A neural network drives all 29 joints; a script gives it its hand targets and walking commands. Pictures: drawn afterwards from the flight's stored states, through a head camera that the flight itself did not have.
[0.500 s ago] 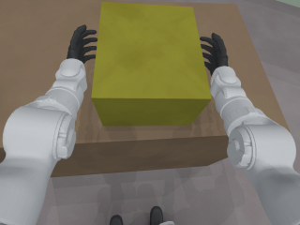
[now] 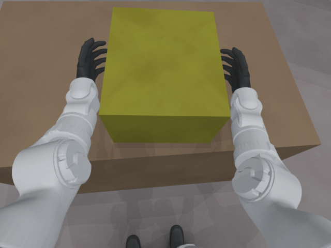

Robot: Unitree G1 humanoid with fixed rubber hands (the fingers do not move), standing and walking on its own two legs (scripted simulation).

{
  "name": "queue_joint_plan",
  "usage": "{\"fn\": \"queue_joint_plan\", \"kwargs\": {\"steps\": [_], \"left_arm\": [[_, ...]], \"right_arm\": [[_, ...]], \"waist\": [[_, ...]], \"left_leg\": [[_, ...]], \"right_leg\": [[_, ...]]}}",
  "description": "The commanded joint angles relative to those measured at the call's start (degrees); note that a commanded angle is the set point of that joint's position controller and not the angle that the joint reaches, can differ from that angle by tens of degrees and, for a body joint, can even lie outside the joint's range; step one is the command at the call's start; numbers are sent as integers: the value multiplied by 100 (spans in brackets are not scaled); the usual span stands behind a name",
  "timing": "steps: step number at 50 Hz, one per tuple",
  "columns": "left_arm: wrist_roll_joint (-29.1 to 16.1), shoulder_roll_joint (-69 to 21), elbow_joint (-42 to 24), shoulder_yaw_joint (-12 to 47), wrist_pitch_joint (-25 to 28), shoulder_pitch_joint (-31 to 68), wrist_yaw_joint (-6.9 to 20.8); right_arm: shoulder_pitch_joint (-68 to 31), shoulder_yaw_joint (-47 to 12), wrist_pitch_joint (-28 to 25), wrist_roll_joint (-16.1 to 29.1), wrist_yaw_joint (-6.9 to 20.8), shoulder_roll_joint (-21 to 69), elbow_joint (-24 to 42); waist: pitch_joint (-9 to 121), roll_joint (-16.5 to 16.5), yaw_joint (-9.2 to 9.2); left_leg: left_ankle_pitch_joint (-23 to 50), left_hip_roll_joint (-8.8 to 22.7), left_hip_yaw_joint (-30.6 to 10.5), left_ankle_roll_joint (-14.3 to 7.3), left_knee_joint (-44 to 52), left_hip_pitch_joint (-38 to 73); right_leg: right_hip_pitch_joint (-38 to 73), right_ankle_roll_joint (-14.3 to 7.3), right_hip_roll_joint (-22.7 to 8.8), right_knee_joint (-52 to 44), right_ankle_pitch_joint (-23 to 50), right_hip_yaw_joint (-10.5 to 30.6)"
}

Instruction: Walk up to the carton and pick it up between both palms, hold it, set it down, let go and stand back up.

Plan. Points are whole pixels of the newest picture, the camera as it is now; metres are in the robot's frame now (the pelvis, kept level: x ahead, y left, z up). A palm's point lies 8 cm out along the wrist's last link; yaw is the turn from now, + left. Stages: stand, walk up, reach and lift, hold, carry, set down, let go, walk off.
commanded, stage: reach and lift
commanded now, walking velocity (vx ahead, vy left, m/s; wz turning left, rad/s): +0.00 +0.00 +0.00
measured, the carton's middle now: (163, 77) +0.52 -0.04 +0.00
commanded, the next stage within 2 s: none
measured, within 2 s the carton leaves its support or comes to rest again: leaves its support in 1.34 s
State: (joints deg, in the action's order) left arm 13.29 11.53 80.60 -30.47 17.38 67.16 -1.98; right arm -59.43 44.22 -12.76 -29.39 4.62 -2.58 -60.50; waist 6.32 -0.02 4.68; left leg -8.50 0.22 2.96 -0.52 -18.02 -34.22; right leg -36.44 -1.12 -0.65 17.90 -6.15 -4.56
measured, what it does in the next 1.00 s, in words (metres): stands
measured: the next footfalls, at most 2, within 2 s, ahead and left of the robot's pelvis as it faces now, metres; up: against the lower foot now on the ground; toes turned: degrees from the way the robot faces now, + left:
none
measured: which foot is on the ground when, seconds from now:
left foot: down 0.00-1.00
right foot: down 0.00-1.00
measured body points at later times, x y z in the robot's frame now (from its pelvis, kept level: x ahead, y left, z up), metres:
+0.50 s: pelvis +0.00 +0.00 +0.00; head +0.15 +0.00 +0.43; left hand +0.51 +0.14 +0.05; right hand +0.47 -0.21 +0.05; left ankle -0.03 +0.11 -0.74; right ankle +0.00 -0.10 -0.74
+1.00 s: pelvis -0.01 +0.01 +0.00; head +0.10 +0.00 +0.44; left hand +0.48 +0.13 +0.05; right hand +0.43 -0.22 +0.04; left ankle -0.03 +0.11 -0.74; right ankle +0.00 -0.10 -0.74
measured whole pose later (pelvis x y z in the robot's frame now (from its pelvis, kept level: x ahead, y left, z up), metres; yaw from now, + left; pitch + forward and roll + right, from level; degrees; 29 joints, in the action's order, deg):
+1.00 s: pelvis -0.01 +0.01 +0.00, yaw -1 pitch +22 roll -1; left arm 10.5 7.6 76.3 -24.1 15.1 59.7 -5.2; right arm -52.8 36.3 -18.5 -22.0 2.3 -5.7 -67.1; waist 8.1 -1.1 3.8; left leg -9.8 1.0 4.2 -1.1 -21.6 -33.4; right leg -34.4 -1.3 -0.7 17.8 -5.0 -6.4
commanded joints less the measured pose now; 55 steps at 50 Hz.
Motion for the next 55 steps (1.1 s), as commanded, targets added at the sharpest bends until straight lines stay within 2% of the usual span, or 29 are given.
{"fn": "queue_joint_plan", "kwargs": {"steps": [1, 5, 8, 10, 13, 16, 18, 22, 24, 26, 29, 30, 34, 37, 40, 42, 48, 50, 51, 53, 55], "left_arm": [[521, -2864, -64, 814, -262, 2464, 776], [592, -3028, -259, 873, -400, 2320, 716], [589, -3119, -346, 885, -422, 2188, 702], [620, -3106, -306, 881, -459, 2064, 699], [567, -3172, -363, 971, -445, 2003, 699], [586, -3258, -330, 978, -434, 1946, 695], [542, -3267, -417, 1047, -390, 1937, 669], [500, -3337, -402, 1147, -355, 1940, 677], [458, -3372, -375, 1262, -339, 1965, 663], [477, -3338, -291, 1228, -343, 1925, 667], [462, -3353, -255, 1262, -278, 1966, 675], [455, -3315, -291, 1255, -277, 1967, 670], [371, -3458, -258, 1415, -298, 1892, 640], [318, -3478, -283, 1497, -278, 1915, 601], [232, -3432, -307, 1584, -266, 1993, 596], [190, -3453, -320, 1618, -252, 1994, 580], [0, -3482, -387, 1816, -197, 2017, 548], [-45, -3466, -421, 1827, -172, 2100, 551], [-48, -3412, -385, 1799, -154, 2093, 554], [-138, -3424, -458, 1866, -138, 2153, 562], [-217, -3382, -375, 1864, -112, 2212, 566]], "right_arm": [[-1874, -1191, -42, -447, 634, 2539, -611], [-1810, -1232, -97, -352, 627, 2537, -680], [-1780, -1282, -169, -313, 609, 2607, -692], [-1753, -1301, -186, -309, 603, 2564, -724], [-1789, -1375, -272, -272, 580, 2550, -712], [-1797, -1408, -333, -264, 553, 2590, -735], [-1806, -1453, -408, -247, 541, 2607, -716], [-1838, -1566, -484, -197, 518, 2599, -769], [-1911, -1567, -545, -166, 504, 2543, -767], [-1887, -1613, -534, -139, 487, 2552, -876], [-2017, -1706, -608, -106, 480, 2599, -782], [-2038, -1702, -610, -86, 485, 2523, -773], [-2033, -1767, -656, -4, 480, 2475, -829], [-2098, -1933, -711, 137, 463, 2481, -814], [-2210, -2020, -721, 218, 464, 2440, -771], [-2248, -2073, -740, 267, 475, 2395, -740], [-2306, -2296, -818, 440, 444, 2408, -709], [-2406, -2313, -827, 461, 433, 2392, -676], [-2379, -2392, -820, 508, 437, 2421, -666], [-2456, -2453, -810, 568, 437, 2383, -582], [-2539, -2535, -811, 602, 438, 2411, -530]], "waist": [[3347, -390, 133], [3281, -558, 83], [3330, -501, 34], [3311, -431, 81], [3367, -345, 69], [3409, -412, 63], [3579, -343, 68], [3657, -287, 76], [3711, -308, 127], [3639, -260, 91], [3749, -164, 53], [3705, -158, 90], [3756, -239, 122], [3815, -295, 34], [3918, -169, 33], [3947, -198, 0], [4136, -196, -31], [4160, -116, -28], [4077, -93, -111], [4118, -59, -77], [4088, 21, -126]], "left_leg": [[2782, 262, 85, 114, -618, 2674], [3381, 317, 49, 170, -843, 3121], [3320, 278, 77, 183, -857, 2757], [3175, 265, 47, 156, -794, 2610], [3393, 285, 3, 103, -860, 2733], [3411, 302, -20, 71, -914, 2823], [3401, 301, -5, 81, -899, 2646], [3147, 249, -2, 58, -790, 2158], [3164, 247, -38, 70, -798, 2303], [3037, 231, -8, 60, -761, 2230], [2677, 186, 11, 32, -613, 1669], [2556, 169, 16, 47, -553, 1561], [2707, 209, -49, 58, -592, 1909], [2886, 229, -59, 95, -730, 2198], [2435, 171, -5, 89, -576, 1649], [2291, 159, -10, 89, -533, 1555], [2398, 172, -34, 113, -627, 1815], [2136, 158, -13, 117, -557, 1593], [1989, 132, 14, 103, -519, 1389], [1738, 104, -1, 75, -422, 1225], [1551, 87, 11, 35, -391, 1151]], "right_leg": [[1200, 340, -98, 325, 2263, -358], [717, 287, -50, 262, 2152, -404], [1087, 276, -78, 349, 2491, -332], [1291, 297, -93, 415, 2602, -309], [1119, 311, -87, 424, 2671, -354], [961, 291, -96, 380, 2578, -349], [1213, 273, -81, 422, 2783, -312], [1726, 285, -115, 542, 3091, -251], [1662, 286, -93, 522, 3010, -272], [1754, 282, -80, 464, 2952, -251], [2368, 277, -114, 596, 3259, -173], [2551, 282, -111, 632, 3306, -155], [2220, 260, -74, 562, 3061, -232], [1947, 227, -19, 452, 2872, -232], [2576, 228, -27, 558, 3113, -162], [2688, 224, -41, 593, 3093, -166], [2552, 198, 12, 551, 3026, -160], [2774, 203, 28, 583, 3016, -155], [2979, 210, 13, 609, 3070, -111], [3212, 222, 4, 657, 3080, -97], [3222, 231, -7, 640, 2954, -71]]}}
